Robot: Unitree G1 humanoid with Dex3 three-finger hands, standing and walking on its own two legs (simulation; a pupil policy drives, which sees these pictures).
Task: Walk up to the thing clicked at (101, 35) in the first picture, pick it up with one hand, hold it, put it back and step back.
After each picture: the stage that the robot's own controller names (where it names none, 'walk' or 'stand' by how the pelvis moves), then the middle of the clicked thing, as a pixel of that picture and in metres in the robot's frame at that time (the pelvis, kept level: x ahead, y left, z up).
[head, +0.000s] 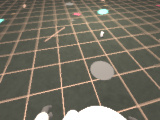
stand; (101, 34) +2.05 -0.28 -0.72
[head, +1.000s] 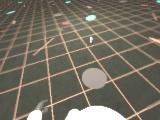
walk; (91, 39) +1.92 +0.10 -0.69
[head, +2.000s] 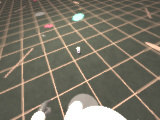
walk; (78, 50) +1.31 +0.34 -0.71
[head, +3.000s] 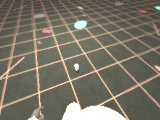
walk; (76, 67) +0.89 +0.26 -0.71
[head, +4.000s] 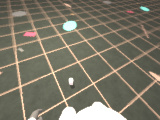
walk; (71, 81) +0.57 +0.20 -0.71
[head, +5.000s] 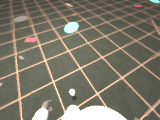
stand; (72, 92) +0.37 +0.22 -0.70
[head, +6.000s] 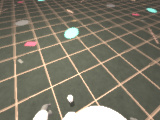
stand; (70, 98) +0.34 +0.22 -0.72
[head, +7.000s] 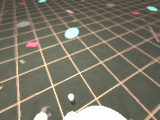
stand; (71, 97) +0.36 +0.23 -0.73
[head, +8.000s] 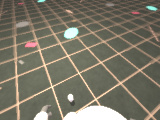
stand; (70, 98) +0.35 +0.24 -0.73
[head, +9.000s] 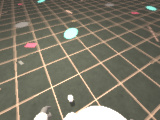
stand; (70, 98) +0.34 +0.24 -0.73
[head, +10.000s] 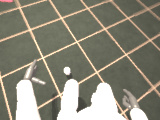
go down; (67, 71) +0.40 +0.22 -0.48
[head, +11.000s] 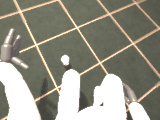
go down; (65, 60) +0.44 +0.23 -0.33
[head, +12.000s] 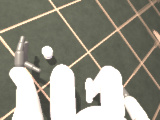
close in; (47, 53) +0.43 +0.26 -0.24
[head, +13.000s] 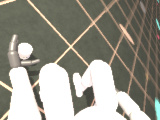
close; (24, 51) +0.43 +0.28 -0.22
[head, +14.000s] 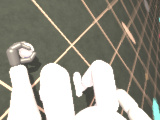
lift; (25, 51) +0.41 +0.28 -0.23
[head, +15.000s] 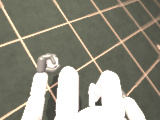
lift; (52, 63) +0.33 +0.27 -0.12
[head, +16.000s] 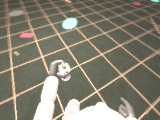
hold; (64, 72) +0.32 +0.18 +0.02
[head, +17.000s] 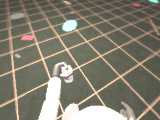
hold; (67, 74) +0.32 +0.17 -0.02
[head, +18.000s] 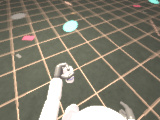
crouch; (68, 75) +0.32 +0.16 -0.02
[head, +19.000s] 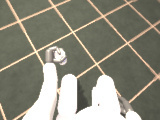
crouch; (61, 57) +0.42 +0.20 -0.11
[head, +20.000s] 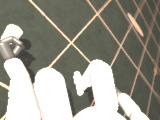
lower; (11, 35) +0.51 +0.32 -0.23
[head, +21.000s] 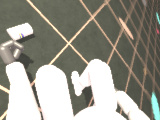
lower; (20, 31) +0.55 +0.29 -0.25
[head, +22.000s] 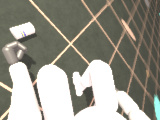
lower; (23, 30) +0.56 +0.29 -0.25
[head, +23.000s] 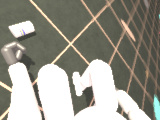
lower; (22, 29) +0.57 +0.30 -0.25
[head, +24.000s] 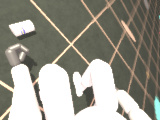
loosen; (22, 28) +0.58 +0.30 -0.25
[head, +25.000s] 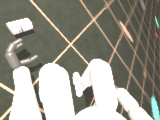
open; (20, 26) +0.59 +0.30 -0.24
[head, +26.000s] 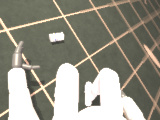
stand; (56, 37) +0.61 +0.27 -0.27
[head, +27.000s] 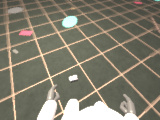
stand; (73, 78) +0.56 +0.19 -0.65
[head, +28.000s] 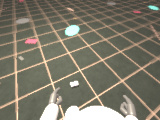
stand; (74, 83) +0.56 +0.19 -0.69
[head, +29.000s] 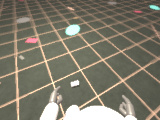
stand; (74, 83) +0.56 +0.19 -0.69
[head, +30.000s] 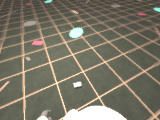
walk; (77, 84) +0.57 +0.18 -0.75
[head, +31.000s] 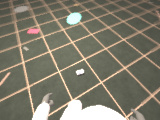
walk; (80, 72) +0.64 +0.15 -0.73
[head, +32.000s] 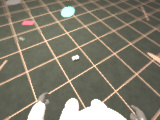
walk; (75, 57) +0.90 +0.22 -0.73
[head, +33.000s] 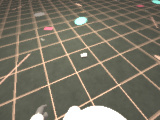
stand; (83, 55) +1.20 +0.18 -0.73
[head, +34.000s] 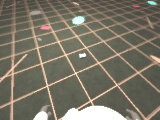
stand; (82, 55) +1.17 +0.18 -0.75
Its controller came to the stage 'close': yes
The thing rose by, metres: 0.71
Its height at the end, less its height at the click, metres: -0.02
